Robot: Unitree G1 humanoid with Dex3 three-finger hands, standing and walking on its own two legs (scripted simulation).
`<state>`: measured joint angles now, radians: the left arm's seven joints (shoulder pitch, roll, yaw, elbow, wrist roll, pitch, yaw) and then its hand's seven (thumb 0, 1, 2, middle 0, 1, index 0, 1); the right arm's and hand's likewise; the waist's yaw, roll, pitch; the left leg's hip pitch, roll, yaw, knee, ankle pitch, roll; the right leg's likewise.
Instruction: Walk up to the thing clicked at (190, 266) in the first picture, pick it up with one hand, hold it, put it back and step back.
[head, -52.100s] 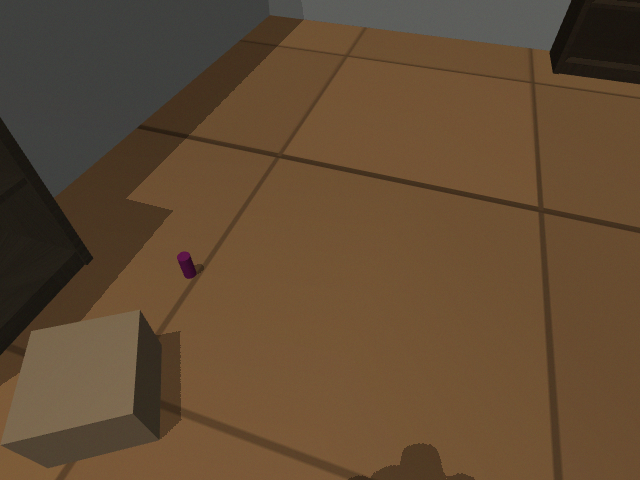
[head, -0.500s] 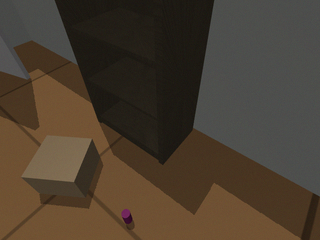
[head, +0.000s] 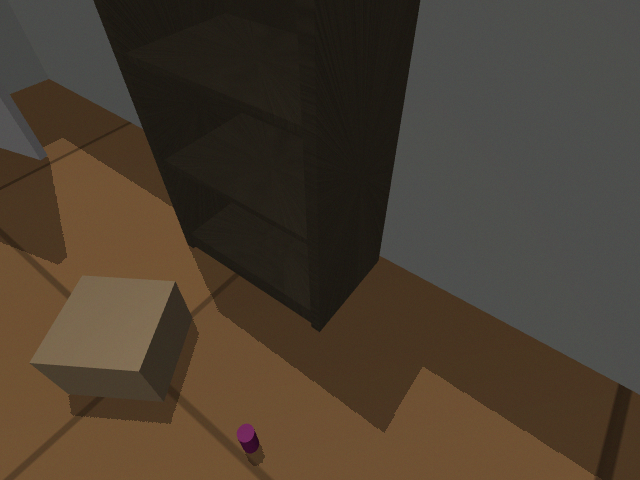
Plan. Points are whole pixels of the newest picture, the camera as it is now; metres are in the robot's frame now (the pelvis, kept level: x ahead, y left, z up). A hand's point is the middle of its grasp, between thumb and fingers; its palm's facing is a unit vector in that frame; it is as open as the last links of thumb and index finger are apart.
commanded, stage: stand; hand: left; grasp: from above
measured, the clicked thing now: (248, 438) +0.38 +0.22 -0.73
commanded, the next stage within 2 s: step back in 0.90 s
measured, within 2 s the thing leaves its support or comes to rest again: neither
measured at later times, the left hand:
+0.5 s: hand out of the picture +0.00 +0.19 -0.18, palm faces +0.02 -0.97 -0.23, open 7.4 cm
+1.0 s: hand out of the picture +0.03 +0.25 -0.17, palm faces +0.01 -0.95 -0.32, open 7.4 cm
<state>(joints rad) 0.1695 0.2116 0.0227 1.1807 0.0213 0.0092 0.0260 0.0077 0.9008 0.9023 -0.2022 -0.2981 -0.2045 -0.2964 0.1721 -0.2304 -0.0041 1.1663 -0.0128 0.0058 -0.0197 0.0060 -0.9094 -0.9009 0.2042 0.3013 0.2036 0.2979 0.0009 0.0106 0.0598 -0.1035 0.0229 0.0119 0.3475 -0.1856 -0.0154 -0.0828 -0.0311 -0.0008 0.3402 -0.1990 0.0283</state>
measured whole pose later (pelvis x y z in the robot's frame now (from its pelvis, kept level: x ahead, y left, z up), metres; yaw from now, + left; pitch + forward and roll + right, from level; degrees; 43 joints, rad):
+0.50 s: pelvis -0.01 +0.00 +0.00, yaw +0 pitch -4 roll +0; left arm 0.22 0.19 0.03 1.18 0.03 0.01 0.03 0.01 0.90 0.90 -0.20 -0.30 -0.20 -0.30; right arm 0.22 -0.20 -0.02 1.17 -0.02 0.01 -0.02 0.01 -0.91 -0.90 0.20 0.30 0.20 0.30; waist 0.00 0.00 0.06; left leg -0.12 0.02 0.02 0.37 -0.19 -0.01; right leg -0.10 -0.04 0.00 0.36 -0.20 0.03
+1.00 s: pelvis -0.02 +0.00 -0.01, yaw +0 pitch -2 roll +0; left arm 0.17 0.31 0.05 1.07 0.00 0.01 0.01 0.01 0.90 0.90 -0.20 -0.30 -0.21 -0.30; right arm 0.15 -0.30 -0.04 1.07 0.01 0.02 0.00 0.01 -0.91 -0.90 0.21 0.30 0.21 0.30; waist -0.01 0.00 0.11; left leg -0.22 0.02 0.02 0.47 -0.21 0.00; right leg -0.21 -0.04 0.01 0.48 -0.23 0.03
